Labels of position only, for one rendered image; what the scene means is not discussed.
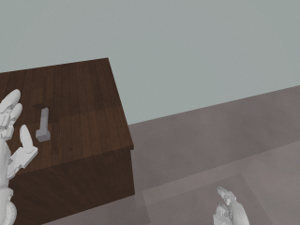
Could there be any robot right hand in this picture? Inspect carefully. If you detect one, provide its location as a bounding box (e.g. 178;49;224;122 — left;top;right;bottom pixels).
213;187;250;225

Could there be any tap lever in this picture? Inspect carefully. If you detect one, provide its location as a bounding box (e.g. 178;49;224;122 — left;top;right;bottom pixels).
36;108;51;142

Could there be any left robot forearm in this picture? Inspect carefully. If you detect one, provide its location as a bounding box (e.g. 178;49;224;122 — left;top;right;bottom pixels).
0;187;17;225

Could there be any counter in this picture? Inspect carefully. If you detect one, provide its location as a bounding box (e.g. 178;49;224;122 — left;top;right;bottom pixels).
0;57;135;225

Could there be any robot left hand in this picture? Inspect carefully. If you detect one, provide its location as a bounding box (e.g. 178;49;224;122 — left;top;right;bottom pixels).
0;89;38;188

